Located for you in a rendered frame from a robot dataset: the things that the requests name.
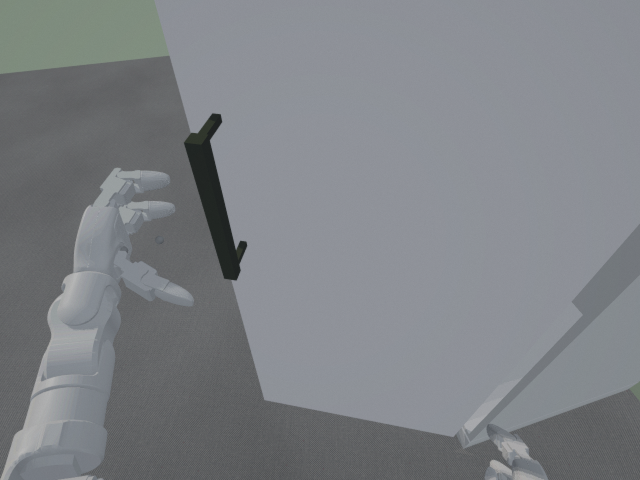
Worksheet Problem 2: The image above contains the fridge door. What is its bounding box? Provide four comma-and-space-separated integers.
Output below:
154, 0, 640, 437

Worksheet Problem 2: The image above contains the robot right hand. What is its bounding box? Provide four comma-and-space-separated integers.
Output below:
484, 424, 548, 480

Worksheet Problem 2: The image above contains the handle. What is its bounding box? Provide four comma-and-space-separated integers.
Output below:
184, 113, 247, 281

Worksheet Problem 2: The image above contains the robot left hand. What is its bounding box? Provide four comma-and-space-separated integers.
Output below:
73, 168, 194, 306

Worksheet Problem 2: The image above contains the robot left forearm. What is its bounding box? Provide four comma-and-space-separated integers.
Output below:
0, 271, 121, 480

